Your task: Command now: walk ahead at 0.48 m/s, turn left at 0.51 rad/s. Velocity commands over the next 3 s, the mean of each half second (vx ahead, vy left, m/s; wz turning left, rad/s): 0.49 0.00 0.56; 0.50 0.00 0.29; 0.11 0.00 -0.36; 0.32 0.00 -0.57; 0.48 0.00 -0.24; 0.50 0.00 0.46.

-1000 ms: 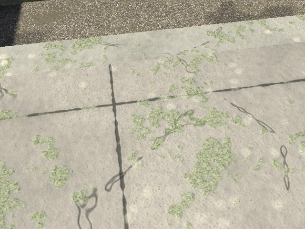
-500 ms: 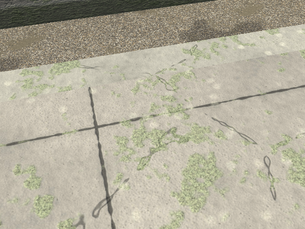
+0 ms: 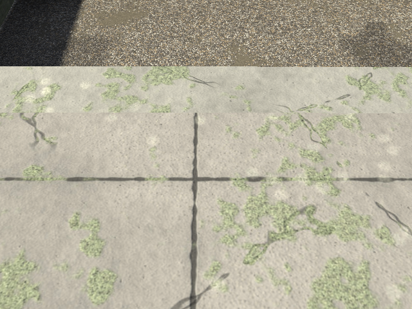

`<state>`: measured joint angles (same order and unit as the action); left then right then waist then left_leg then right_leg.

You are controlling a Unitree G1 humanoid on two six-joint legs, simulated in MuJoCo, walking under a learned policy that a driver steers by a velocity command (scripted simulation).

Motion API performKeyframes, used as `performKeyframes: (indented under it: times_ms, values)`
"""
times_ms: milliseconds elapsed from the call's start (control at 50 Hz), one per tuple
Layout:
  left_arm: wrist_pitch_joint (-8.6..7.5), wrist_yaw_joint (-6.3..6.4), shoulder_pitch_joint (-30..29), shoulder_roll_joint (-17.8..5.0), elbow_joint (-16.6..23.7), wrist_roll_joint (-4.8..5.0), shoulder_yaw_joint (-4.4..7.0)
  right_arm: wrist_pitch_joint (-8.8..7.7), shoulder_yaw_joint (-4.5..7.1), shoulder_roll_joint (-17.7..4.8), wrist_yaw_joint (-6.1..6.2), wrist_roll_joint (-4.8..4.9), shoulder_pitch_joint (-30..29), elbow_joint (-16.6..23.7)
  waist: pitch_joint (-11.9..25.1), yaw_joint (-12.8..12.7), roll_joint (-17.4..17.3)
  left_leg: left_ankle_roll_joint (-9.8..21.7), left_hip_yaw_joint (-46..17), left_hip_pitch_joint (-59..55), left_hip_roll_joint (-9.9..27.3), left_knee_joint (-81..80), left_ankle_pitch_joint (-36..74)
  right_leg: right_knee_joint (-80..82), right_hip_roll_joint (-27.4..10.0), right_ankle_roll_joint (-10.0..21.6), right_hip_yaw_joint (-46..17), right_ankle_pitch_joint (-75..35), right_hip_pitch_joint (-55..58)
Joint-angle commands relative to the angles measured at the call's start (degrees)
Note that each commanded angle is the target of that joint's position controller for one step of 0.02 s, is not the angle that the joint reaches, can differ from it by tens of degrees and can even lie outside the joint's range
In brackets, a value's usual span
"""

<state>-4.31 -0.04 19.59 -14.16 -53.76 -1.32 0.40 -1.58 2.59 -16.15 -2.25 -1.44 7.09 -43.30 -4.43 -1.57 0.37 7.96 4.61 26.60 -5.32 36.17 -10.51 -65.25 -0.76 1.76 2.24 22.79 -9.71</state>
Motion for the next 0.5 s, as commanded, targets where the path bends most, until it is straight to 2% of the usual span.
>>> performKeyframes:
  times_ms: [20,40,60,80,140,200,260,360,400,420,440,460,480,500]
  values:
    - [-2.39,-0.38,-3.5,-7.8,7.6,0.03,1.51,0.15,3.28,-9.2,1.20,0.99,11.2,-1.1,6.1,3.7,1.0,10.7,-31.9,-25.5,19.7,-21.6,2.2,-10.2,-3.7,0.8,-5.6,-5.9,-28.1]
    - [-1.55,-0.31,-3.5,-7.4,7.9,-0.80,1.47,-0.20,2.84,-7.9,1.37,1.08,9.6,-1.1,4.1,1.7,1.1,9.5,-28.1,-20.1,16.9,-22.3,6.6,-6.6,-4.8,0.1,-5.8,-5.5,-25.1]
    - [-0.31,-0.41,-1.9,-6.8,7.5,-1.54,1.27,-0.52,2.48,-7.0,1.42,1.08,8.5,-1.0,4.3,0.3,0.5,8.8,-24.9,-16.7,15.1,-23.3,9.0,-4.2,-5.3,-0.8,-5.7,-5.2,-22.0]
    - [0.70,-0.57,-1.4,-6.3,7.7,-1.93,1.22,-1.07,2.45,-7.0,1.33,1.15,8.8,-1.0,4.6,-0.2,-0.3,9.0,-23.5,-15.0,14.1,-23.6,11.8,-2.5,-5.2,-1.5,-5.1,-5.0,-20.8]
    - [2.12,-0.87,-5.4,-5.5,9.8,-2.02,1.17,-1.83,2.81,-8.3,1.36,1.40,11.0,-1.7,3.1,0.2,-1.3,8.6,-21.1,-12.5,11.7,-25.6,10.5,4.5,-5.5,-3.7,-3.4,-9.7,-23.5]
    - [2.23,-1.00,-13.4,-5.8,12.8,-1.76,1.30,-1.66,2.99,-8.5,1.59,1.55,14.9,-2.4,1.1,3.0,-2.2,6.7,-22.1,-15.3,10.8,-26.2,9.7,13.3,-5.3,-5.2,-3.1,-17.6,-28.9]
    - [1.97,-1.37,-18.6,-5.6,14.6,-1.41,1.12,-1.49,3.19,-8.7,1.94,1.57,18.4,-3.0,1.9,5.3,-3.0,4.8,-22.7,-20.2,10.3,-23.9,14.2,20.0,-3.8,-5.3,-3.2,-22.8,-30.3]
    - [1.14,-1.74,-26.1,-5.6,18.2,-0.82,0.43,-1.25,3.27,-8.9,2.77,0.61,22.2,-3.4,1.7,7.8,-4.1,4.5,-25.8,-27.0,11.3,-18.8,24.6,28.3,-0.6,-4.1,-2.8,-21.3,-29.9]
    - [0.68,-1.56,-24.2,-6.6,18.5,-0.57,0.60,-1.22,3.46,-9.7,3.28,0.47,20.3,-2.8,2.3,6.0,-4.9,3.1,-27.3,-26.7,11.9,-16.5,27.2,32.8,0.5,-2.8,-3.8,-19.2,-23.5]
    - [0.46,-1.26,-20.4,-7.5,17.6,-0.39,0.93,-1.26,3.55,-10.3,3.35,0.43,18.0,-2.2,3.2,3.8,-5.4,1.8,-27.2,-24.5,11.5,-14.2,30.6,35.1,1.6,-1.8,-3.7,-16.8,-16.6]
    - [0.16,-0.66,-14.5,-9.1,15.8,-0.26,1.63,-1.50,3.60,-10.8,3.08,0.38,16.6,-1.8,6.0,1.3,-5.1,0.5,-26.9,-22.8,10.1,-8.8,36.2,36.3,3.4,-0.7,-3.1,-14.4,-7.8]
    - [-0.60,0.11,-6.8,-10.8,14.1,-0.48,2.38,-1.97,3.45,-10.7,2.46,0.99,15.6,-1.9,10.4,-2.9,-2.6,-0.9,-24.3,-19.4,6.9,1.6,35.6,39.8,1.4,1.0,-4.2,-16.2,3.8]
    - [-1.03,1.32,2.4,-14.7,13.8,-1.70,3.43,-2.65,2.32,-6.7,1.95,1.73,16.2,-0.4,18.9,-5.9,2.8,-2.0,-20.4,-12.5,4.0,16.6,19.7,41.2,-11.3,3.7,-16.5,-3.7,17.4]
    - [-0.15,1.61,2.0,-19.1,14.1,-2.38,4.58,-2.32,1.29,-1.6,2.06,3.23,23.6,1.1,25.1,-1.3,16.4,-3.9,-13.1,5.0,-4.8,31.8,-22.3,46.0,-26.5,10.9,-43.0,-1.9,30.0]
